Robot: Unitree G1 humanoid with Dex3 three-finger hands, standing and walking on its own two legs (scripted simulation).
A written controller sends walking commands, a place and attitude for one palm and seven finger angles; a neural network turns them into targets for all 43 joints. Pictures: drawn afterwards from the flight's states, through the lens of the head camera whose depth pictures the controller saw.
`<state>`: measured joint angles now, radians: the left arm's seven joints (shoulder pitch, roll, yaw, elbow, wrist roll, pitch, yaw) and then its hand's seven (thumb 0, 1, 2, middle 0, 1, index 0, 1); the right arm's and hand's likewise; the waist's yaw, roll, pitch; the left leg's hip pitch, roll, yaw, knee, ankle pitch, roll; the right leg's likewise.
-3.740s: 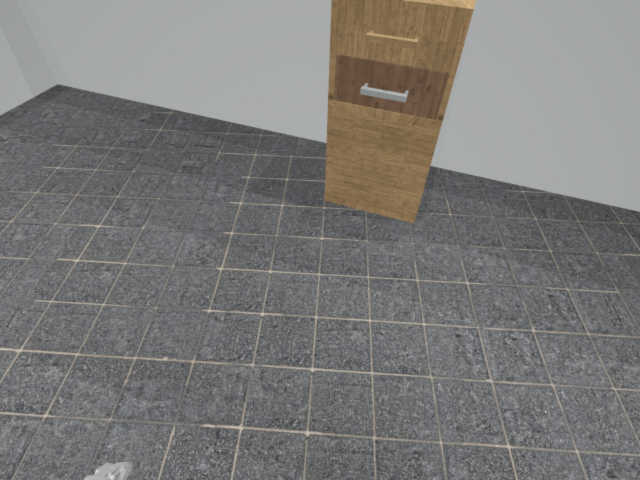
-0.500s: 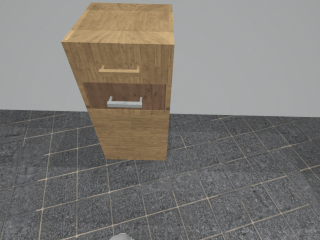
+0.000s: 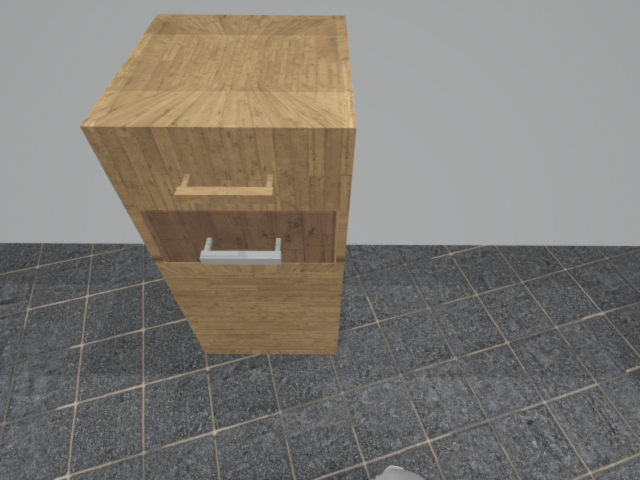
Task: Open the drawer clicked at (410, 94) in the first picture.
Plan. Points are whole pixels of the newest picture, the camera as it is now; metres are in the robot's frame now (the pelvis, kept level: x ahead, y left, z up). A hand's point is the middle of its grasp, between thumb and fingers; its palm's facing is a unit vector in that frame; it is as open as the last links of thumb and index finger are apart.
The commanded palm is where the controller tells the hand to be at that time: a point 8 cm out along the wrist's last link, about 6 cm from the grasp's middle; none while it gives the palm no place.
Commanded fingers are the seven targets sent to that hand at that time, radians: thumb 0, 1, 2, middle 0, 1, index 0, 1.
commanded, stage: come to a stop and stand still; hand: left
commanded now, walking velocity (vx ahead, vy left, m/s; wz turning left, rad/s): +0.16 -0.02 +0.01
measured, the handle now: (242, 250) +0.57 +0.18 -0.17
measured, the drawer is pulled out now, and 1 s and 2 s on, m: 0.00 0.00 0.00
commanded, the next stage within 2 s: look again from close up in 1.94 s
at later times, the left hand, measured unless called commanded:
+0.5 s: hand out of the picture +0.10 +0.20 -0.18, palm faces +0.10 -0.97 -0.21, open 7.3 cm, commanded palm none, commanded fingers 0.00 0.90 0.90 -0.20 -0.30 -0.20 -0.30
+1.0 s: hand out of the picture +0.01 +0.16 -0.17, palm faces +0.02 -0.98 -0.21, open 7.4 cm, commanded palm none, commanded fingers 0.00 0.90 0.90 -0.20 -0.30 -0.20 -0.30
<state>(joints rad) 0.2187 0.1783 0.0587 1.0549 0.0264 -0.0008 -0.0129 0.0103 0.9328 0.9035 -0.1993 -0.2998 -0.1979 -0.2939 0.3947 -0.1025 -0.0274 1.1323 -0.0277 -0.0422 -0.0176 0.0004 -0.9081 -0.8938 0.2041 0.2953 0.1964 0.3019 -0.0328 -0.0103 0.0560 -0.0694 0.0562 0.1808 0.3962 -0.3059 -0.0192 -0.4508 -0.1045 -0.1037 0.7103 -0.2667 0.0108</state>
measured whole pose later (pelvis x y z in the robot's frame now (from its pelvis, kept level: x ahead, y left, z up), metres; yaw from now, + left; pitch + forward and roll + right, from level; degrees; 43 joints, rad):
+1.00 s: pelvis +0.00 -0.02 +0.00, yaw +1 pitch -1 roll +0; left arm 0.28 0.14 0.01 1.12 0.02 0.02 0.02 0.00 0.91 0.90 -0.20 -0.30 -0.20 -0.29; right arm 0.30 -0.19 -0.03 1.12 -0.01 0.03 -0.03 0.00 -0.91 -0.89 0.20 0.30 0.20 0.30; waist -0.03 0.04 0.01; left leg -0.26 0.05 0.06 0.45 -0.20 -0.02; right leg -0.13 -0.01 -0.05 0.44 -0.30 -0.02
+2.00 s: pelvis +0.05 -0.02 +0.00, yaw +1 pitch -1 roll +1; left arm 0.29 0.14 0.01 1.12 0.01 0.00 0.04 0.00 0.91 0.90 -0.20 -0.30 -0.20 -0.29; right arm 0.24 -0.15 0.00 1.15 -0.01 0.00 -0.05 0.00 -0.92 -0.89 0.20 0.29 0.19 0.30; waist 0.00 -0.01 0.04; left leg -0.18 0.05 0.05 0.42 -0.22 -0.04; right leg -0.03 -0.01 -0.06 0.39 -0.34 -0.01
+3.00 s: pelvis +0.02 -0.01 -0.01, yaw +2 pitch +1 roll -1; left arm 0.46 0.14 0.02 1.08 0.03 0.00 0.01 0.00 0.91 0.90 -0.20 -0.30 -0.20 -0.29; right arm 0.33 -0.16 -0.02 1.07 -0.02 0.01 -0.02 0.00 -0.90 -0.89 0.20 0.30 0.19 0.30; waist 0.02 -0.02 -0.03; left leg -0.39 0.05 0.07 0.73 -0.40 0.05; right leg -0.16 0.00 -0.07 0.52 -0.37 -0.02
